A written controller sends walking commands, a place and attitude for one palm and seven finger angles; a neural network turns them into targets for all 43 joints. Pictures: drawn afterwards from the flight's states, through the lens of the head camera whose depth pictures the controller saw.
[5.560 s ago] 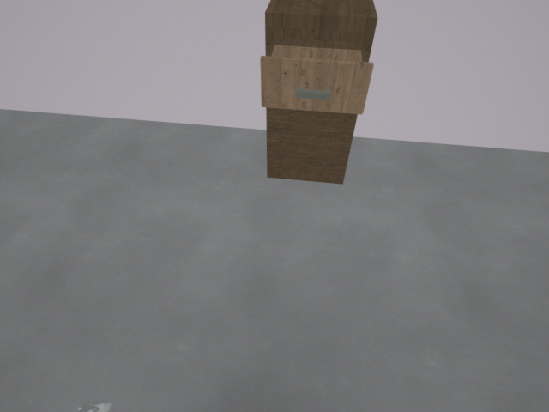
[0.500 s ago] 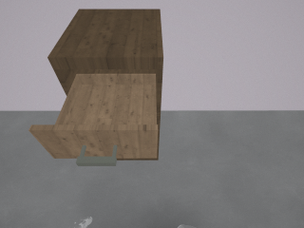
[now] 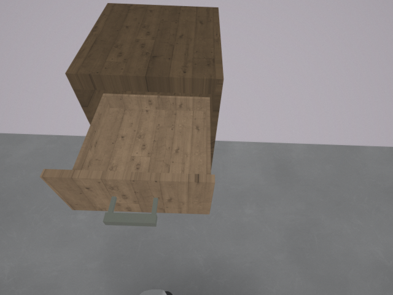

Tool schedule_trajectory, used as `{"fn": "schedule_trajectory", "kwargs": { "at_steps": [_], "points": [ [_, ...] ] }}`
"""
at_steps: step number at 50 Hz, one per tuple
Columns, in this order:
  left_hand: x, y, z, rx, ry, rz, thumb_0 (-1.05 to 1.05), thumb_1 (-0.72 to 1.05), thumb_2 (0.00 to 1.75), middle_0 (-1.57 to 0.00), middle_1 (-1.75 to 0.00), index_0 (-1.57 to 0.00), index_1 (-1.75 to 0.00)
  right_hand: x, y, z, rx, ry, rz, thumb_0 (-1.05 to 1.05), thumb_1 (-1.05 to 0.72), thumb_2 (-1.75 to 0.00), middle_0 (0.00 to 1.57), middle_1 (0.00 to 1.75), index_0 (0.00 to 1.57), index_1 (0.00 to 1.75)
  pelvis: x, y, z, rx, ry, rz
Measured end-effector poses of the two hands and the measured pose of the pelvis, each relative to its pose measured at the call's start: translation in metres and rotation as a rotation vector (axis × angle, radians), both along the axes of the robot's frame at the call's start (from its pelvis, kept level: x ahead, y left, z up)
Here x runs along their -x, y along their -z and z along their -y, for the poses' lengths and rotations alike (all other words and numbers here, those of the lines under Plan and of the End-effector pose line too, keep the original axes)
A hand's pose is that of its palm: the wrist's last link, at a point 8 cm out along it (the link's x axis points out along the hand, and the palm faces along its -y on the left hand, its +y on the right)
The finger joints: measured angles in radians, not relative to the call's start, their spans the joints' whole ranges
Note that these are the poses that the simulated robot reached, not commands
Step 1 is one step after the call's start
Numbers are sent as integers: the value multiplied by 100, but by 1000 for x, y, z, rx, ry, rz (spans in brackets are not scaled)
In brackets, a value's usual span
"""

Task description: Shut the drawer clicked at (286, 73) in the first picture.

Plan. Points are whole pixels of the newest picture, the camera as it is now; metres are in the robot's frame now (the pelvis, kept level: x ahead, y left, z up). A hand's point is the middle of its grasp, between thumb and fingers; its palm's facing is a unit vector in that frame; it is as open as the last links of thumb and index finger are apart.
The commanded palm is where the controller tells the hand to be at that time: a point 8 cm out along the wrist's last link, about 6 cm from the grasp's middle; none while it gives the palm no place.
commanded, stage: come to a stop and stand still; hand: left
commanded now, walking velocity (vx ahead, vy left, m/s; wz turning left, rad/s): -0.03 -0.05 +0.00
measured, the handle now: (132, 210) +0.29 +0.18 -0.07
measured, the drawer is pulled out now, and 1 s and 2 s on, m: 0.29 0.29 0.29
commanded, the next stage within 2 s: look again from close up in 1.36 s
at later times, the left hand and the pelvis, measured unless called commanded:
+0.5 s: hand out of the picture -0.05 +0.11 -0.17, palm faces +0.08 -0.97 -0.21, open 7.3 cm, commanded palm none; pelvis -0.07 -0.07 +0.00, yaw +2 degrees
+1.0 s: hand out of the picture -0.14 +0.10 -0.17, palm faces +0.10 -0.98 -0.16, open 7.4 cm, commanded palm none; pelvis -0.09 -0.05 +0.01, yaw +1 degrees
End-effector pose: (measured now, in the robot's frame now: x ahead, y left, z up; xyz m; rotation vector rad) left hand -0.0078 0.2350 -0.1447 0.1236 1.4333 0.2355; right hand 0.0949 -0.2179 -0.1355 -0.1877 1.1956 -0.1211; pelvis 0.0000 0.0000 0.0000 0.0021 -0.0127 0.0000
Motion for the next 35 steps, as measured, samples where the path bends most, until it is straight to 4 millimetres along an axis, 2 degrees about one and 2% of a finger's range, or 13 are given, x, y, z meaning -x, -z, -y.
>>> {"fn": "schedule_trajectory", "kwargs": {
  "at_steps": [4,8,12,17,21,25,29,35],
  "points": [
    [7,-5,7,-39,24,6,0,91,90,-20,-30,-20,-30,16,10,17,-28,24,9,0,-92,-89,20,30,21,30,16,4,15,-10,9,-2],
    [17,-10,24,-78,46,42,0,91,90,-20,-30,-20,-30,46,25,40,-60,60,-19,0,-91,-89,20,30,21,30,32,9,34,-12,1,17],
    [26,-21,44,-71,50,64,0,91,90,-20,-30,-20,-30,83,22,58,-70,85,-93,0,-91,-89,20,30,20,29,38,0,47,-29,-5,18],
    [27,-20,68,-31,69,86,0,91,90,-20,-30,-20,-30,127,18,72,-57,117,-165,0,-91,-89,20,30,20,29,47,-5,59,-26,-9,4],
    [35,-13,71,-19,54,91,1,93,90,-20,-30,-20,-30,156,16,74,-33,109,-229,0,-91,-89,19,30,20,29,57,-3,64,-5,-20,-7],
    [49,-5,74,4,21,80,1,93,90,-20,-30,-20,-30,178,10,69,-19,84,-269,0,-91,-89,19,30,20,29,67,-3,67,2,-34,-1],
    [66,-6,78,20,10,59,1,93,90,-20,-30,-20,-30,191,6,61,-29,70,-271,0,-91,-89,19,30,20,29,74,-7,68,-2,-25,13],
    [93,-9,83,33,1,29,0,92,90,-20,-30,-20,-30,201,10,50,-61,64,-251,0,-91,-89,20,30,20,29,83,-9,65,-4,-23,29]
  ]
}}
